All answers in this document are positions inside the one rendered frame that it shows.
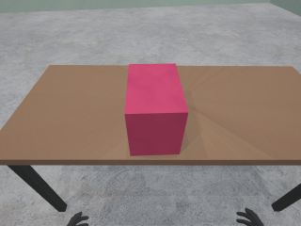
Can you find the robot right hand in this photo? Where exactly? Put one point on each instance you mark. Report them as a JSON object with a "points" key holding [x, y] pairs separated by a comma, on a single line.
{"points": [[253, 217]]}

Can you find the table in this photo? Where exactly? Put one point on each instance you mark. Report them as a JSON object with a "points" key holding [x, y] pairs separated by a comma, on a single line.
{"points": [[75, 116]]}

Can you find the robot left hand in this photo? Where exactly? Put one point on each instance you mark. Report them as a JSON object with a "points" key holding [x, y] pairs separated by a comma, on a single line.
{"points": [[77, 218]]}

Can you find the carton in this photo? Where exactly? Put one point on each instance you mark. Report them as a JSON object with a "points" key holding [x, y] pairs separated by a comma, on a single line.
{"points": [[155, 109]]}

